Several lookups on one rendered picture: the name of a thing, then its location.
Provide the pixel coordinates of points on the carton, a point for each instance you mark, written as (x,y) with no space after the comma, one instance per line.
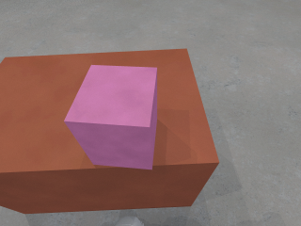
(114,116)

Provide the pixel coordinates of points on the pedestal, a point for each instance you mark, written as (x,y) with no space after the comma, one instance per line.
(43,168)

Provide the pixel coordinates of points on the left robot thigh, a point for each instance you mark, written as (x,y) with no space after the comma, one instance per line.
(129,221)

